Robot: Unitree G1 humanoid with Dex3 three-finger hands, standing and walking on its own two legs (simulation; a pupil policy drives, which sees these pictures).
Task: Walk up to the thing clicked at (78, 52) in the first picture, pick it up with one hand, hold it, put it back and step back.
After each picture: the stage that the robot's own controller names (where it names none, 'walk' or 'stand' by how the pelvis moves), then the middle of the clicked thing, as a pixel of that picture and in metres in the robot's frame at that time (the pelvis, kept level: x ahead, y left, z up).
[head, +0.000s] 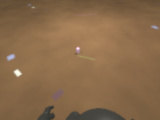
stand; (78, 50) +1.37 +0.32 -0.72
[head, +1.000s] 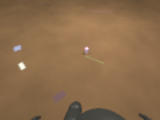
walk; (86, 50) +1.26 +0.17 -0.70
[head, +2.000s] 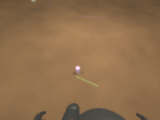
walk; (77, 69) +0.78 +0.20 -0.69
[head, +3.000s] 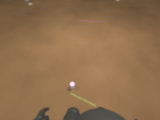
walk; (72, 85) +0.50 +0.22 -0.71
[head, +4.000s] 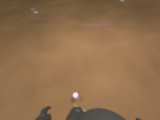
stand; (75, 96) +0.37 +0.22 -0.70
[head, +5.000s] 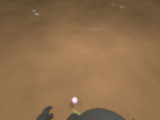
stand; (74, 101) +0.34 +0.20 -0.72
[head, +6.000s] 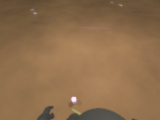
stand; (74, 100) +0.33 +0.21 -0.73
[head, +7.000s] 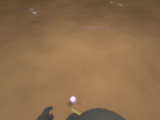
stand; (73, 100) +0.33 +0.22 -0.73
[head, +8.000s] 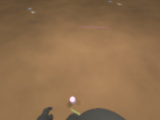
stand; (72, 100) +0.32 +0.22 -0.73
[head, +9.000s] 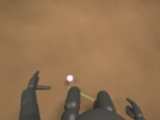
go down; (70, 78) +0.37 +0.21 -0.55
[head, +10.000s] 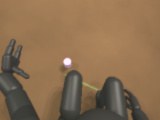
go down; (67, 63) +0.41 +0.24 -0.32
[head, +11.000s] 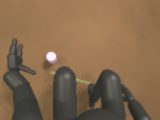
close in; (51, 58) +0.40 +0.27 -0.26
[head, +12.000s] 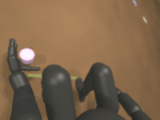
close; (27, 56) +0.39 +0.29 -0.22
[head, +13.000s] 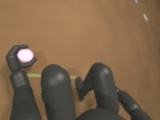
lift; (26, 57) +0.38 +0.29 -0.22
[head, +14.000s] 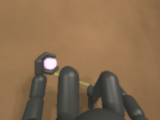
lift; (50, 64) +0.32 +0.28 -0.12
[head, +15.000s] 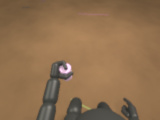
lift; (66, 72) +0.32 +0.18 +0.03
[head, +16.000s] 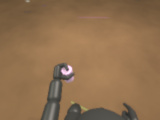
hold; (67, 74) +0.32 +0.18 +0.00
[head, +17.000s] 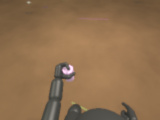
hold; (68, 73) +0.33 +0.17 +0.00
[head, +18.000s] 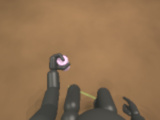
crouch; (63, 63) +0.39 +0.21 -0.06
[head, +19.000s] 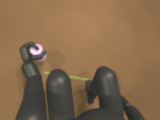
lower; (38, 53) +0.42 +0.29 -0.17
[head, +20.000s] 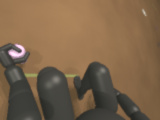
lower; (19, 55) +0.40 +0.31 -0.22
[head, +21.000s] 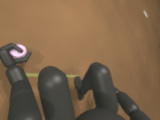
lower; (20, 54) +0.40 +0.31 -0.22
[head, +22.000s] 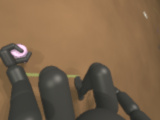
lower; (21, 54) +0.40 +0.31 -0.22
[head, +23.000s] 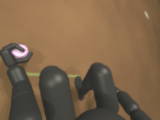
loosen; (22, 54) +0.40 +0.31 -0.22
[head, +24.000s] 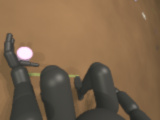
withdraw; (24, 55) +0.39 +0.29 -0.22
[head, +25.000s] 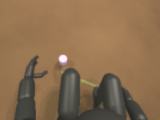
walk; (63, 60) +0.42 +0.25 -0.30
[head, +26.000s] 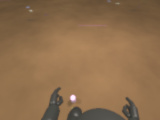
stand; (73, 98) +0.35 +0.19 -0.65
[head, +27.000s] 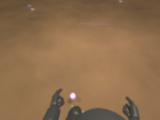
stand; (73, 96) +0.36 +0.21 -0.66
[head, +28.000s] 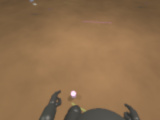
stand; (73, 94) +0.36 +0.20 -0.68
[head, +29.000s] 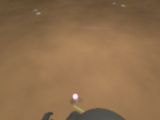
walk; (75, 97) +0.38 +0.20 -0.72
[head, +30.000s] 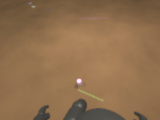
walk; (79, 82) +0.54 +0.21 -0.70
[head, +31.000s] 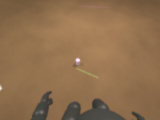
walk; (77, 61) +0.83 +0.19 -0.70
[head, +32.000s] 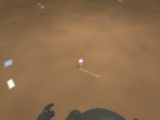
stand; (80, 62) +1.00 +0.22 -0.70
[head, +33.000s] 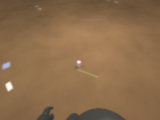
stand; (78, 63) +1.00 +0.24 -0.72
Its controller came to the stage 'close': yes
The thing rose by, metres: 0.70
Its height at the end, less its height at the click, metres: +0.00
